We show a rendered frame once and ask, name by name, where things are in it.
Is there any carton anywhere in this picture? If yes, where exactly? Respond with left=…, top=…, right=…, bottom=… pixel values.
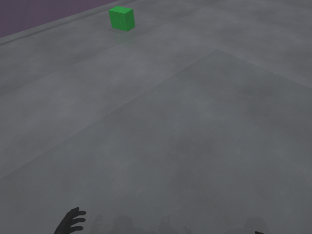
left=108, top=6, right=135, bottom=31

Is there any left robot hand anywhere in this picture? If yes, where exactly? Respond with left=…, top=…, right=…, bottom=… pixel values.
left=54, top=207, right=86, bottom=234

